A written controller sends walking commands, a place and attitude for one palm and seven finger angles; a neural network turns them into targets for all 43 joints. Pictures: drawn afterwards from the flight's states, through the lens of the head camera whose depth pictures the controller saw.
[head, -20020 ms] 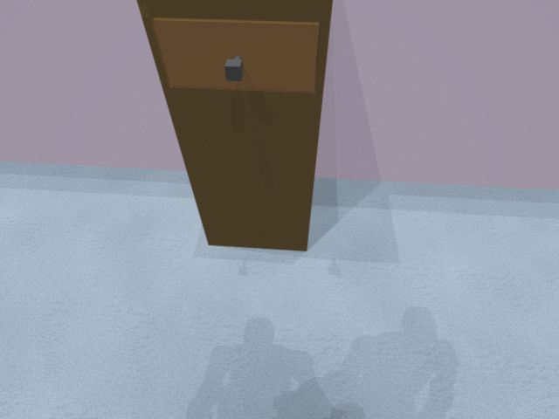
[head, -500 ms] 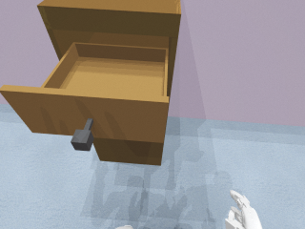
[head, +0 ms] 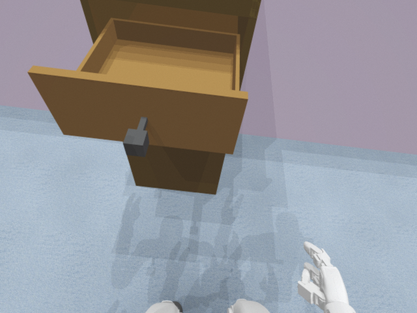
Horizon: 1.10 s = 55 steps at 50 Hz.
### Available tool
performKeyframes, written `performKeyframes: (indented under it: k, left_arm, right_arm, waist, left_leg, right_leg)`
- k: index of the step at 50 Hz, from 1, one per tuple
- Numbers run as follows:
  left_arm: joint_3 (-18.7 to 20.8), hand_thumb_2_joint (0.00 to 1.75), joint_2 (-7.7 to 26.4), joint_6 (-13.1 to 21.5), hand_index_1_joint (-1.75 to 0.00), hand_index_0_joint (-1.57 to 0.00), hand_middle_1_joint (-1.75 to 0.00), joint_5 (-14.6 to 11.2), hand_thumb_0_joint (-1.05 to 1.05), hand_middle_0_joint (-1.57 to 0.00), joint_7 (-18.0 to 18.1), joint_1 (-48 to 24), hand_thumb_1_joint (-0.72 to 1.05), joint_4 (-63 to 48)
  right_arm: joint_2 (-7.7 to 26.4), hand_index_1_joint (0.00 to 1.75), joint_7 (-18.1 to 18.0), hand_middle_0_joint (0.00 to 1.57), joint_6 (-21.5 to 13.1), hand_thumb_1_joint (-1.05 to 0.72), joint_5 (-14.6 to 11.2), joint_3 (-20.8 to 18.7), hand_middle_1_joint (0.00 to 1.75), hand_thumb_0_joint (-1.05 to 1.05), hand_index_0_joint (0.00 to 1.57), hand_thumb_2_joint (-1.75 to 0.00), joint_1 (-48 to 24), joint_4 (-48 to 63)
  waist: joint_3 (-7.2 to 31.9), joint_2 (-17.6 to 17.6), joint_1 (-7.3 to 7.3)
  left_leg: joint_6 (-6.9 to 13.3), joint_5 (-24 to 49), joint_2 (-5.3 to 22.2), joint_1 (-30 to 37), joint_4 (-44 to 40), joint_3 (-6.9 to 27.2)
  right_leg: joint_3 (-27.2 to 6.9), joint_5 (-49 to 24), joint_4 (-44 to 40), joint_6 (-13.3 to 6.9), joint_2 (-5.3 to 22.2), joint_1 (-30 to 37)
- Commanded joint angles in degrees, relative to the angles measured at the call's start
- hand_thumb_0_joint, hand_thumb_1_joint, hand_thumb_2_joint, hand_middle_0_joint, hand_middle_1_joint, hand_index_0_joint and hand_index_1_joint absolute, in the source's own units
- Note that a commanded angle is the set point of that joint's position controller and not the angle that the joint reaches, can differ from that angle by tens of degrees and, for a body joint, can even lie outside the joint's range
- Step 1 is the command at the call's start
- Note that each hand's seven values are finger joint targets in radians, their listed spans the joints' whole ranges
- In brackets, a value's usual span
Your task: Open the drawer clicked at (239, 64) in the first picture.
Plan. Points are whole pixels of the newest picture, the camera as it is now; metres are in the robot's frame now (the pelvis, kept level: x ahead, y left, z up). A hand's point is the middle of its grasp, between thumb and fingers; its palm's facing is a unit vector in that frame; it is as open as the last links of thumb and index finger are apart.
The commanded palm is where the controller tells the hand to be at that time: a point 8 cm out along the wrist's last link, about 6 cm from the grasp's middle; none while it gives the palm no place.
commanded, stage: stop stepping back and stand still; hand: left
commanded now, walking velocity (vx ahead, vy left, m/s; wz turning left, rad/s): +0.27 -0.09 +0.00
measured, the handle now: (139, 134) +0.41 +0.17 +0.09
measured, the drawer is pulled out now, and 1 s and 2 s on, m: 0.30 0.30 0.30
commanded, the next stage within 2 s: let the arm hang, fingers relaxed in 0.70 s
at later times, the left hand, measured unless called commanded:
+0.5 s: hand out of the picture +0.11 +0.24 +0.28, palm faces +0.57 -0.75 -0.34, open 7.4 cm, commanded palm +0.04 +0.28 +0.28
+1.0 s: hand out of the picture +0.09 +0.22 -0.09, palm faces +0.06 -0.93 -0.37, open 7.4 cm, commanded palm none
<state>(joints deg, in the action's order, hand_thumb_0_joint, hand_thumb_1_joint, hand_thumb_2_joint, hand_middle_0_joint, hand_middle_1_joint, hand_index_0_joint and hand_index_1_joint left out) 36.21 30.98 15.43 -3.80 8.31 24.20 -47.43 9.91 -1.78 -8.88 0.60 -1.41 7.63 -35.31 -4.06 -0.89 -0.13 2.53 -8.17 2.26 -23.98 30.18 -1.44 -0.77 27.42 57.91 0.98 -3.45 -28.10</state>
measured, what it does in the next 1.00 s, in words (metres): walks backwards: right foot, then left foot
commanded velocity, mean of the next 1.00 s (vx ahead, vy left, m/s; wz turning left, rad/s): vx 0.12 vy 0.00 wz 0.00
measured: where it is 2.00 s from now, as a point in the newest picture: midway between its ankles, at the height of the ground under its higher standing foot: outside the picture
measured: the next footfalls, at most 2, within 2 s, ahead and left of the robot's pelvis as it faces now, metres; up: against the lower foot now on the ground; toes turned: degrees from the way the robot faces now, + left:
right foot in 0.18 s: -0.05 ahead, -0.11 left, +0.00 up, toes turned +3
left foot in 0.38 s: -0.02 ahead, +0.11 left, +0.00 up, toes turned +2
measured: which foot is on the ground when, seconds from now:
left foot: down 0.00-0.18, up 0.20-0.36, down 0.38-1.00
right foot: up 0.00-0.16, down 0.18-1.00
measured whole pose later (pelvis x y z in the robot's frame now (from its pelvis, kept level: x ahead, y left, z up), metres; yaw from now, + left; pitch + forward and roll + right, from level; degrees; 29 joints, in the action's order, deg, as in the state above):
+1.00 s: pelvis -0.10 +0.00 -0.02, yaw +1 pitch +0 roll +3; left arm 4.6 15.1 -4.5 1.3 0.9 11.7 29.6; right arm 14.4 -0.2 -1.2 1.9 0.4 9.3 -45.6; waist 1.6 0.9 2.5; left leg 1.3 -15.3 -2.6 -21.5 36.8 -4.0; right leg -3.4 22.8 41.6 0.6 1.6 -20.4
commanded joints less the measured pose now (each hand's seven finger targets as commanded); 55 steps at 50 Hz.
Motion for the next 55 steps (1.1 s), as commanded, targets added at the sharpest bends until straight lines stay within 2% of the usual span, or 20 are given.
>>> performKeyframes:
  k: [1,3,6,7,9,10,17,21,27,30,31,34,39,40,42,44,48,50,52,55]
  left_arm:
    - [4.8,0.90,6.8,1.6,-0.30,-0.20,-0.30,-0.7,0.00,-0.20,1.4,-1.9,0.90,-10.6]
    - [5.0,0.90,7.4,-0.1,-0.30,-0.20,-0.30,-1.1,0.00,-0.20,1.9,-3.6,0.90,-8.0]
    - [5.0,0.90,8.6,-2.0,-0.30,-0.20,-0.30,-1.2,0.00,-0.20,2.1,-5.6,0.90,-4.4]
    - [4.9,0.90,9.4,-2.4,-0.30,-0.20,-0.30,-0.9,0.00,-0.20,1.6,-5.6,0.90,-3.1]
    - [7.7,0.90,14.0,-1.6,-0.30,-0.20,-0.30,-1.6,0.00,-0.20,1.7,-5.5,0.90,-2.9]
    - [6.3,0.90,13.5,-0.7,-0.30,-0.20,-0.30,-1.1,0.00,-0.20,1.9,-10.8,0.90,-5.1]
    - [-1.5,0.90,6.1,-1.3,-0.30,-0.20,-0.30,1.2,0.00,-0.20,2.0,-12.6,0.90,2.1]
    - [-0.2,0.90,6.4,-0.2,-0.30,-0.20,-0.30,0.9,0.00,-0.20,2.0,-11.3,0.90,-0.7]
    - [2.0,0.90,7.1,0.6,-0.30,-0.20,-0.30,1.4,0.00,-0.20,2.3,-5.2,0.90,-5.9]
    - [4.6,0.90,9.3,0.2,-0.30,-0.20,-0.30,0.7,0.00,-0.20,2.7,-2.8,0.90,-4.0]
    - [4.5,0.90,8.8,0.7,-0.30,-0.20,-0.30,0.7,0.00,-0.20,2.9,-4.7,0.90,-4.1]
    - [4.7,0.90,8.4,1.3,-0.30,-0.20,-0.30,0.9,0.00,-0.20,2.9,-6.5,0.90,1.9]
    - [0.4,0.90,6.1,0.7,-0.30,-0.20,-0.30,0.6,0.00,-0.20,2.1,-8.7,0.90,3.2]
    - [-29.0,0.90,-10.0,-10.2,-0.30,-0.20,-0.30,5.9,0.00,-0.20,-6.1,2.6,0.90,50.7]
    - [-29.6,0.90,-15.4,-16.8,-0.30,-0.20,-0.30,5.9,0.00,-0.20,-7.7,-0.7,0.90,52.1]
    - [-30.5,0.90,-13.7,-16.6,-0.30,-0.20,-0.30,5.6,0.00,-0.20,-7.7,-6.3,0.90,56.5]
    - [-31.2,0.90,-10.3,-16.5,-0.30,-0.20,-0.30,5.7,0.00,-0.20,-7.8,-4.1,0.90,74.8]
    - [-32.1,0.90,-4.7,-15.9,-0.30,-0.20,-0.30,5.6,0.00,-0.20,-7.8,-8.3,0.90,81.6]
    - [-33.1,0.90,-6.3,-15.8,-0.30,-0.20,-0.30,5.2,0.00,-0.20,-7.7,-13.3,0.90,87.7]
    - [-32.3,0.90,-12.0,-14.6,-0.30,-0.20,-0.30,5.0,0.00,-0.20,-6.9,-12.0,0.90,95.7]
  right_arm:
    - [8.6,0.30,0.5,0.20,-2.9,-0.90,-0.9,-2.8,0.30,0.00,0.20,-0.90,-1.0,6.7]
    - [8.6,0.30,0.2,0.20,-2.1,-0.90,-1.2,-1.8,0.30,0.00,0.20,-0.90,-1.8,7.8]
    - [8.5,0.30,-1.0,0.20,-0.5,-0.90,-0.9,-0.7,0.30,0.00,0.20,-0.90,-2.6,8.8]
    - [8.1,0.30,-0.9,0.20,0.1,-0.90,-1.0,-0.6,0.30,0.00,0.20,-0.90,-2.2,9.0]
    - [8.6,0.30,-0.6,0.20,1.6,-0.90,-0.3,0.1,0.30,0.00,0.20,-0.90,-1.3,7.8]
    - [8.4,0.30,-0.4,0.20,1.7,-0.90,-0.4,0.5,0.30,0.00,0.20,-0.90,-1.1,7.0]
    - [9.6,0.30,-3.0,0.20,0.8,-0.90,-0.7,-0.1,0.30,0.00,0.20,-0.90,-0.5,6.4]
    - [9.7,0.30,-2.9,0.20,0.2,-0.90,-1.1,-0.2,0.30,0.00,0.20,-0.90,0.0,7.4]
    - [9.3,0.30,-1.5,0.20,-1.4,-0.90,-0.5,-0.2,0.30,0.00,0.20,-0.90,-1.3,7.9]
    - [8.3,0.30,-1.1,0.20,0.1,-0.90,-0.9,-1.3,0.30,0.00,0.20,-0.90,-0.2,7.4]
    - [8.3,0.30,-0.8,0.20,0.3,-0.90,-0.9,-1.1,0.30,0.00,0.20,-0.90,-0.4,7.2]
    - [7.7,0.30,-1.0,0.20,0.3,-0.90,-0.9,-0.2,0.30,0.00,0.20,-0.90,0.1,6.1]
    - [10.2,0.30,-1.8,0.20,0.4,-0.90,-1.7,-1.5,0.30,0.00,0.20,-0.90,-0.6,6.9]
    - [20.9,0.30,1.4,0.20,-2.1,-0.90,-1.8,-4.5,0.30,0.00,0.20,-0.90,1.1,-5.2]
    - [13.5,0.30,1.7,0.20,3.4,-0.90,-0.1,-2.4,0.30,0.00,0.20,-0.90,5.2,-6.2]
    - [13.7,0.30,1.2,0.20,4.5,-0.90,1.7,-1.8,0.30,0.00,0.20,-0.90,5.0,-5.0]
    - [12.4,0.30,1.0,0.20,7.4,-0.90,1.4,-0.5,0.30,0.00,0.20,-0.90,-1.6,-6.0]
    - [8.5,0.30,1.8,0.20,8.8,-0.90,0.4,-0.2,0.30,0.00,0.20,-0.90,1.5,-7.5]
    - [7.4,0.30,1.6,0.20,9.9,-0.90,0.8,-0.2,0.30,0.00,0.20,-0.90,3.2,-11.6]
    - [6.3,0.30,0.4,0.20,9.3,-0.90,0.9,-0.5,0.30,0.00,0.20,-0.90,6.4,-16.2]
  waist:
    - [16.2,15.1,1.05]
    - [12.4,15.2,1.27]
    - [11.3,15.6,1.01]
    - [10.6,9.6,1.21]
    - [9.1,-6.6,0.72]
    - [10.4,-6.7,0.76]
    - [2.4,1.5,1.54]
    - [7.2,14.3,1.70]
    - [8.4,11.0,0.81]
    - [7.0,-8.5,0.47]
    - [5.7,-7.7,0.46]
    - [6.3,-2.7,1.25]
    - [6.5,3.1,0.86]
    - [5.8,5.6,3.71]
    - [9.0,9.4,2.62]
    - [7.2,-0.3,2.19]
    - [7.5,-5.7,-3.60]
    - [2.6,-6.1,0.65]
    - [0.4,-6.1,2.13]
    - [3.5,1.6,2.74]
  left_leg:
    - [4.4,14.4,13.8,12.4,-10.9,8.6]
    - [2.7,-16.0,11.9,3.7,-18.8,9.5]
    - [-1.6,-28.9,6.9,-3.5,-20.8,6.2]
    - [-3.4,-25.9,2.6,-1.8,-12.4,2.0]
    - [-4.4,-10.5,-1.7,3.9,20.6,1.4]
    - [-4.6,-10.3,-1.1,-0.9,25.0,1.6]
    - [-0.7,-11.8,0.8,9.2,-3.1,0.5]
    - [3.5,-15.2,11.9,7.9,-14.8,18.4]
    - [0.8,-22.3,7.1,-2.5,-11.2,6.6]
    - [-2.4,-15.9,-0.6,-5.8,14.3,-1.0]
    - [-2.7,-15.1,-0.4,-8.4,21.2,-0.5]
    - [-2.3,-13.6,1.4,-2.2,11.0,-0.1]
    - [0.9,3.5,6.0,13.0,-3.7,5.5]
    - [1.8,14.5,8.7,9.0,5.9,7.6]
    - [8.1,28.0,13.2,7.9,-4.2,17.9]
    - [11.9,27.6,15.7,8.3,-6.2,23.9]
    - [2.9,4.4,6.0,-1.8,-0.4,8.5]
    - [-2.7,-16.9,-3.4,2.3,6.6,0.6]
    - [-2.3,-13.3,-3.1,8.4,8.8,1.2]
    - [-2.0,-0.9,-0.5,14.2,0.7,2.9]
  right_leg:
    - [2.3,1.9,-0.3,0.4,0.7,4.9]
    - [5.1,3.2,-8.7,-0.4,0.2,12.0]
    - [9.5,2.3,-29.5,-2.6,-1.0,26.3]
    - [5.4,3.0,-39.0,-4.7,2.6,24.4]
    - [-18.3,0.5,-52.4,-12.9,22.9,5.2]
    - [-14.7,-4.8,-49.8,-12.8,23.5,8.8]
    - [-4.0,-1.4,-38.1,-6.0,12.9,5.8]
    - [4.8,-5.0,-20.0,-0.9,2.4,8.8]
    - [3.6,-5.8,-30.6,-2.8,3.9,21.5]
    - [-20.8,8.3,-46.3,-10.6,18.3,16.8]
    - [-22.6,0.1,-46.5,-13.1,21.7,18.0]
    - [-11.8,-21.4,-39.1,-11.2,19.0,18.7]
    - [-1.3,-20.6,-31.7,-2.1,7.8,12.5]
    - [4.3,-23.9,-15.5,-0.8,10.1,4.8]
    - [2.3,4.6,-2.6,1.2,3.4,0.9]
    - [-3.0,7.5,2.6,1.0,4.4,-2.2]
    - [-3.4,-9.5,-26.3,-0.3,5.8,19.7]
    - [-21.2,-5.5,-43.3,-7.4,19.5,8.8]
    - [-18.2,0.5,-44.1,-8.5,14.6,2.6]
    - [-11.6,-20.9,-38.9,-7.2,12.0,8.8]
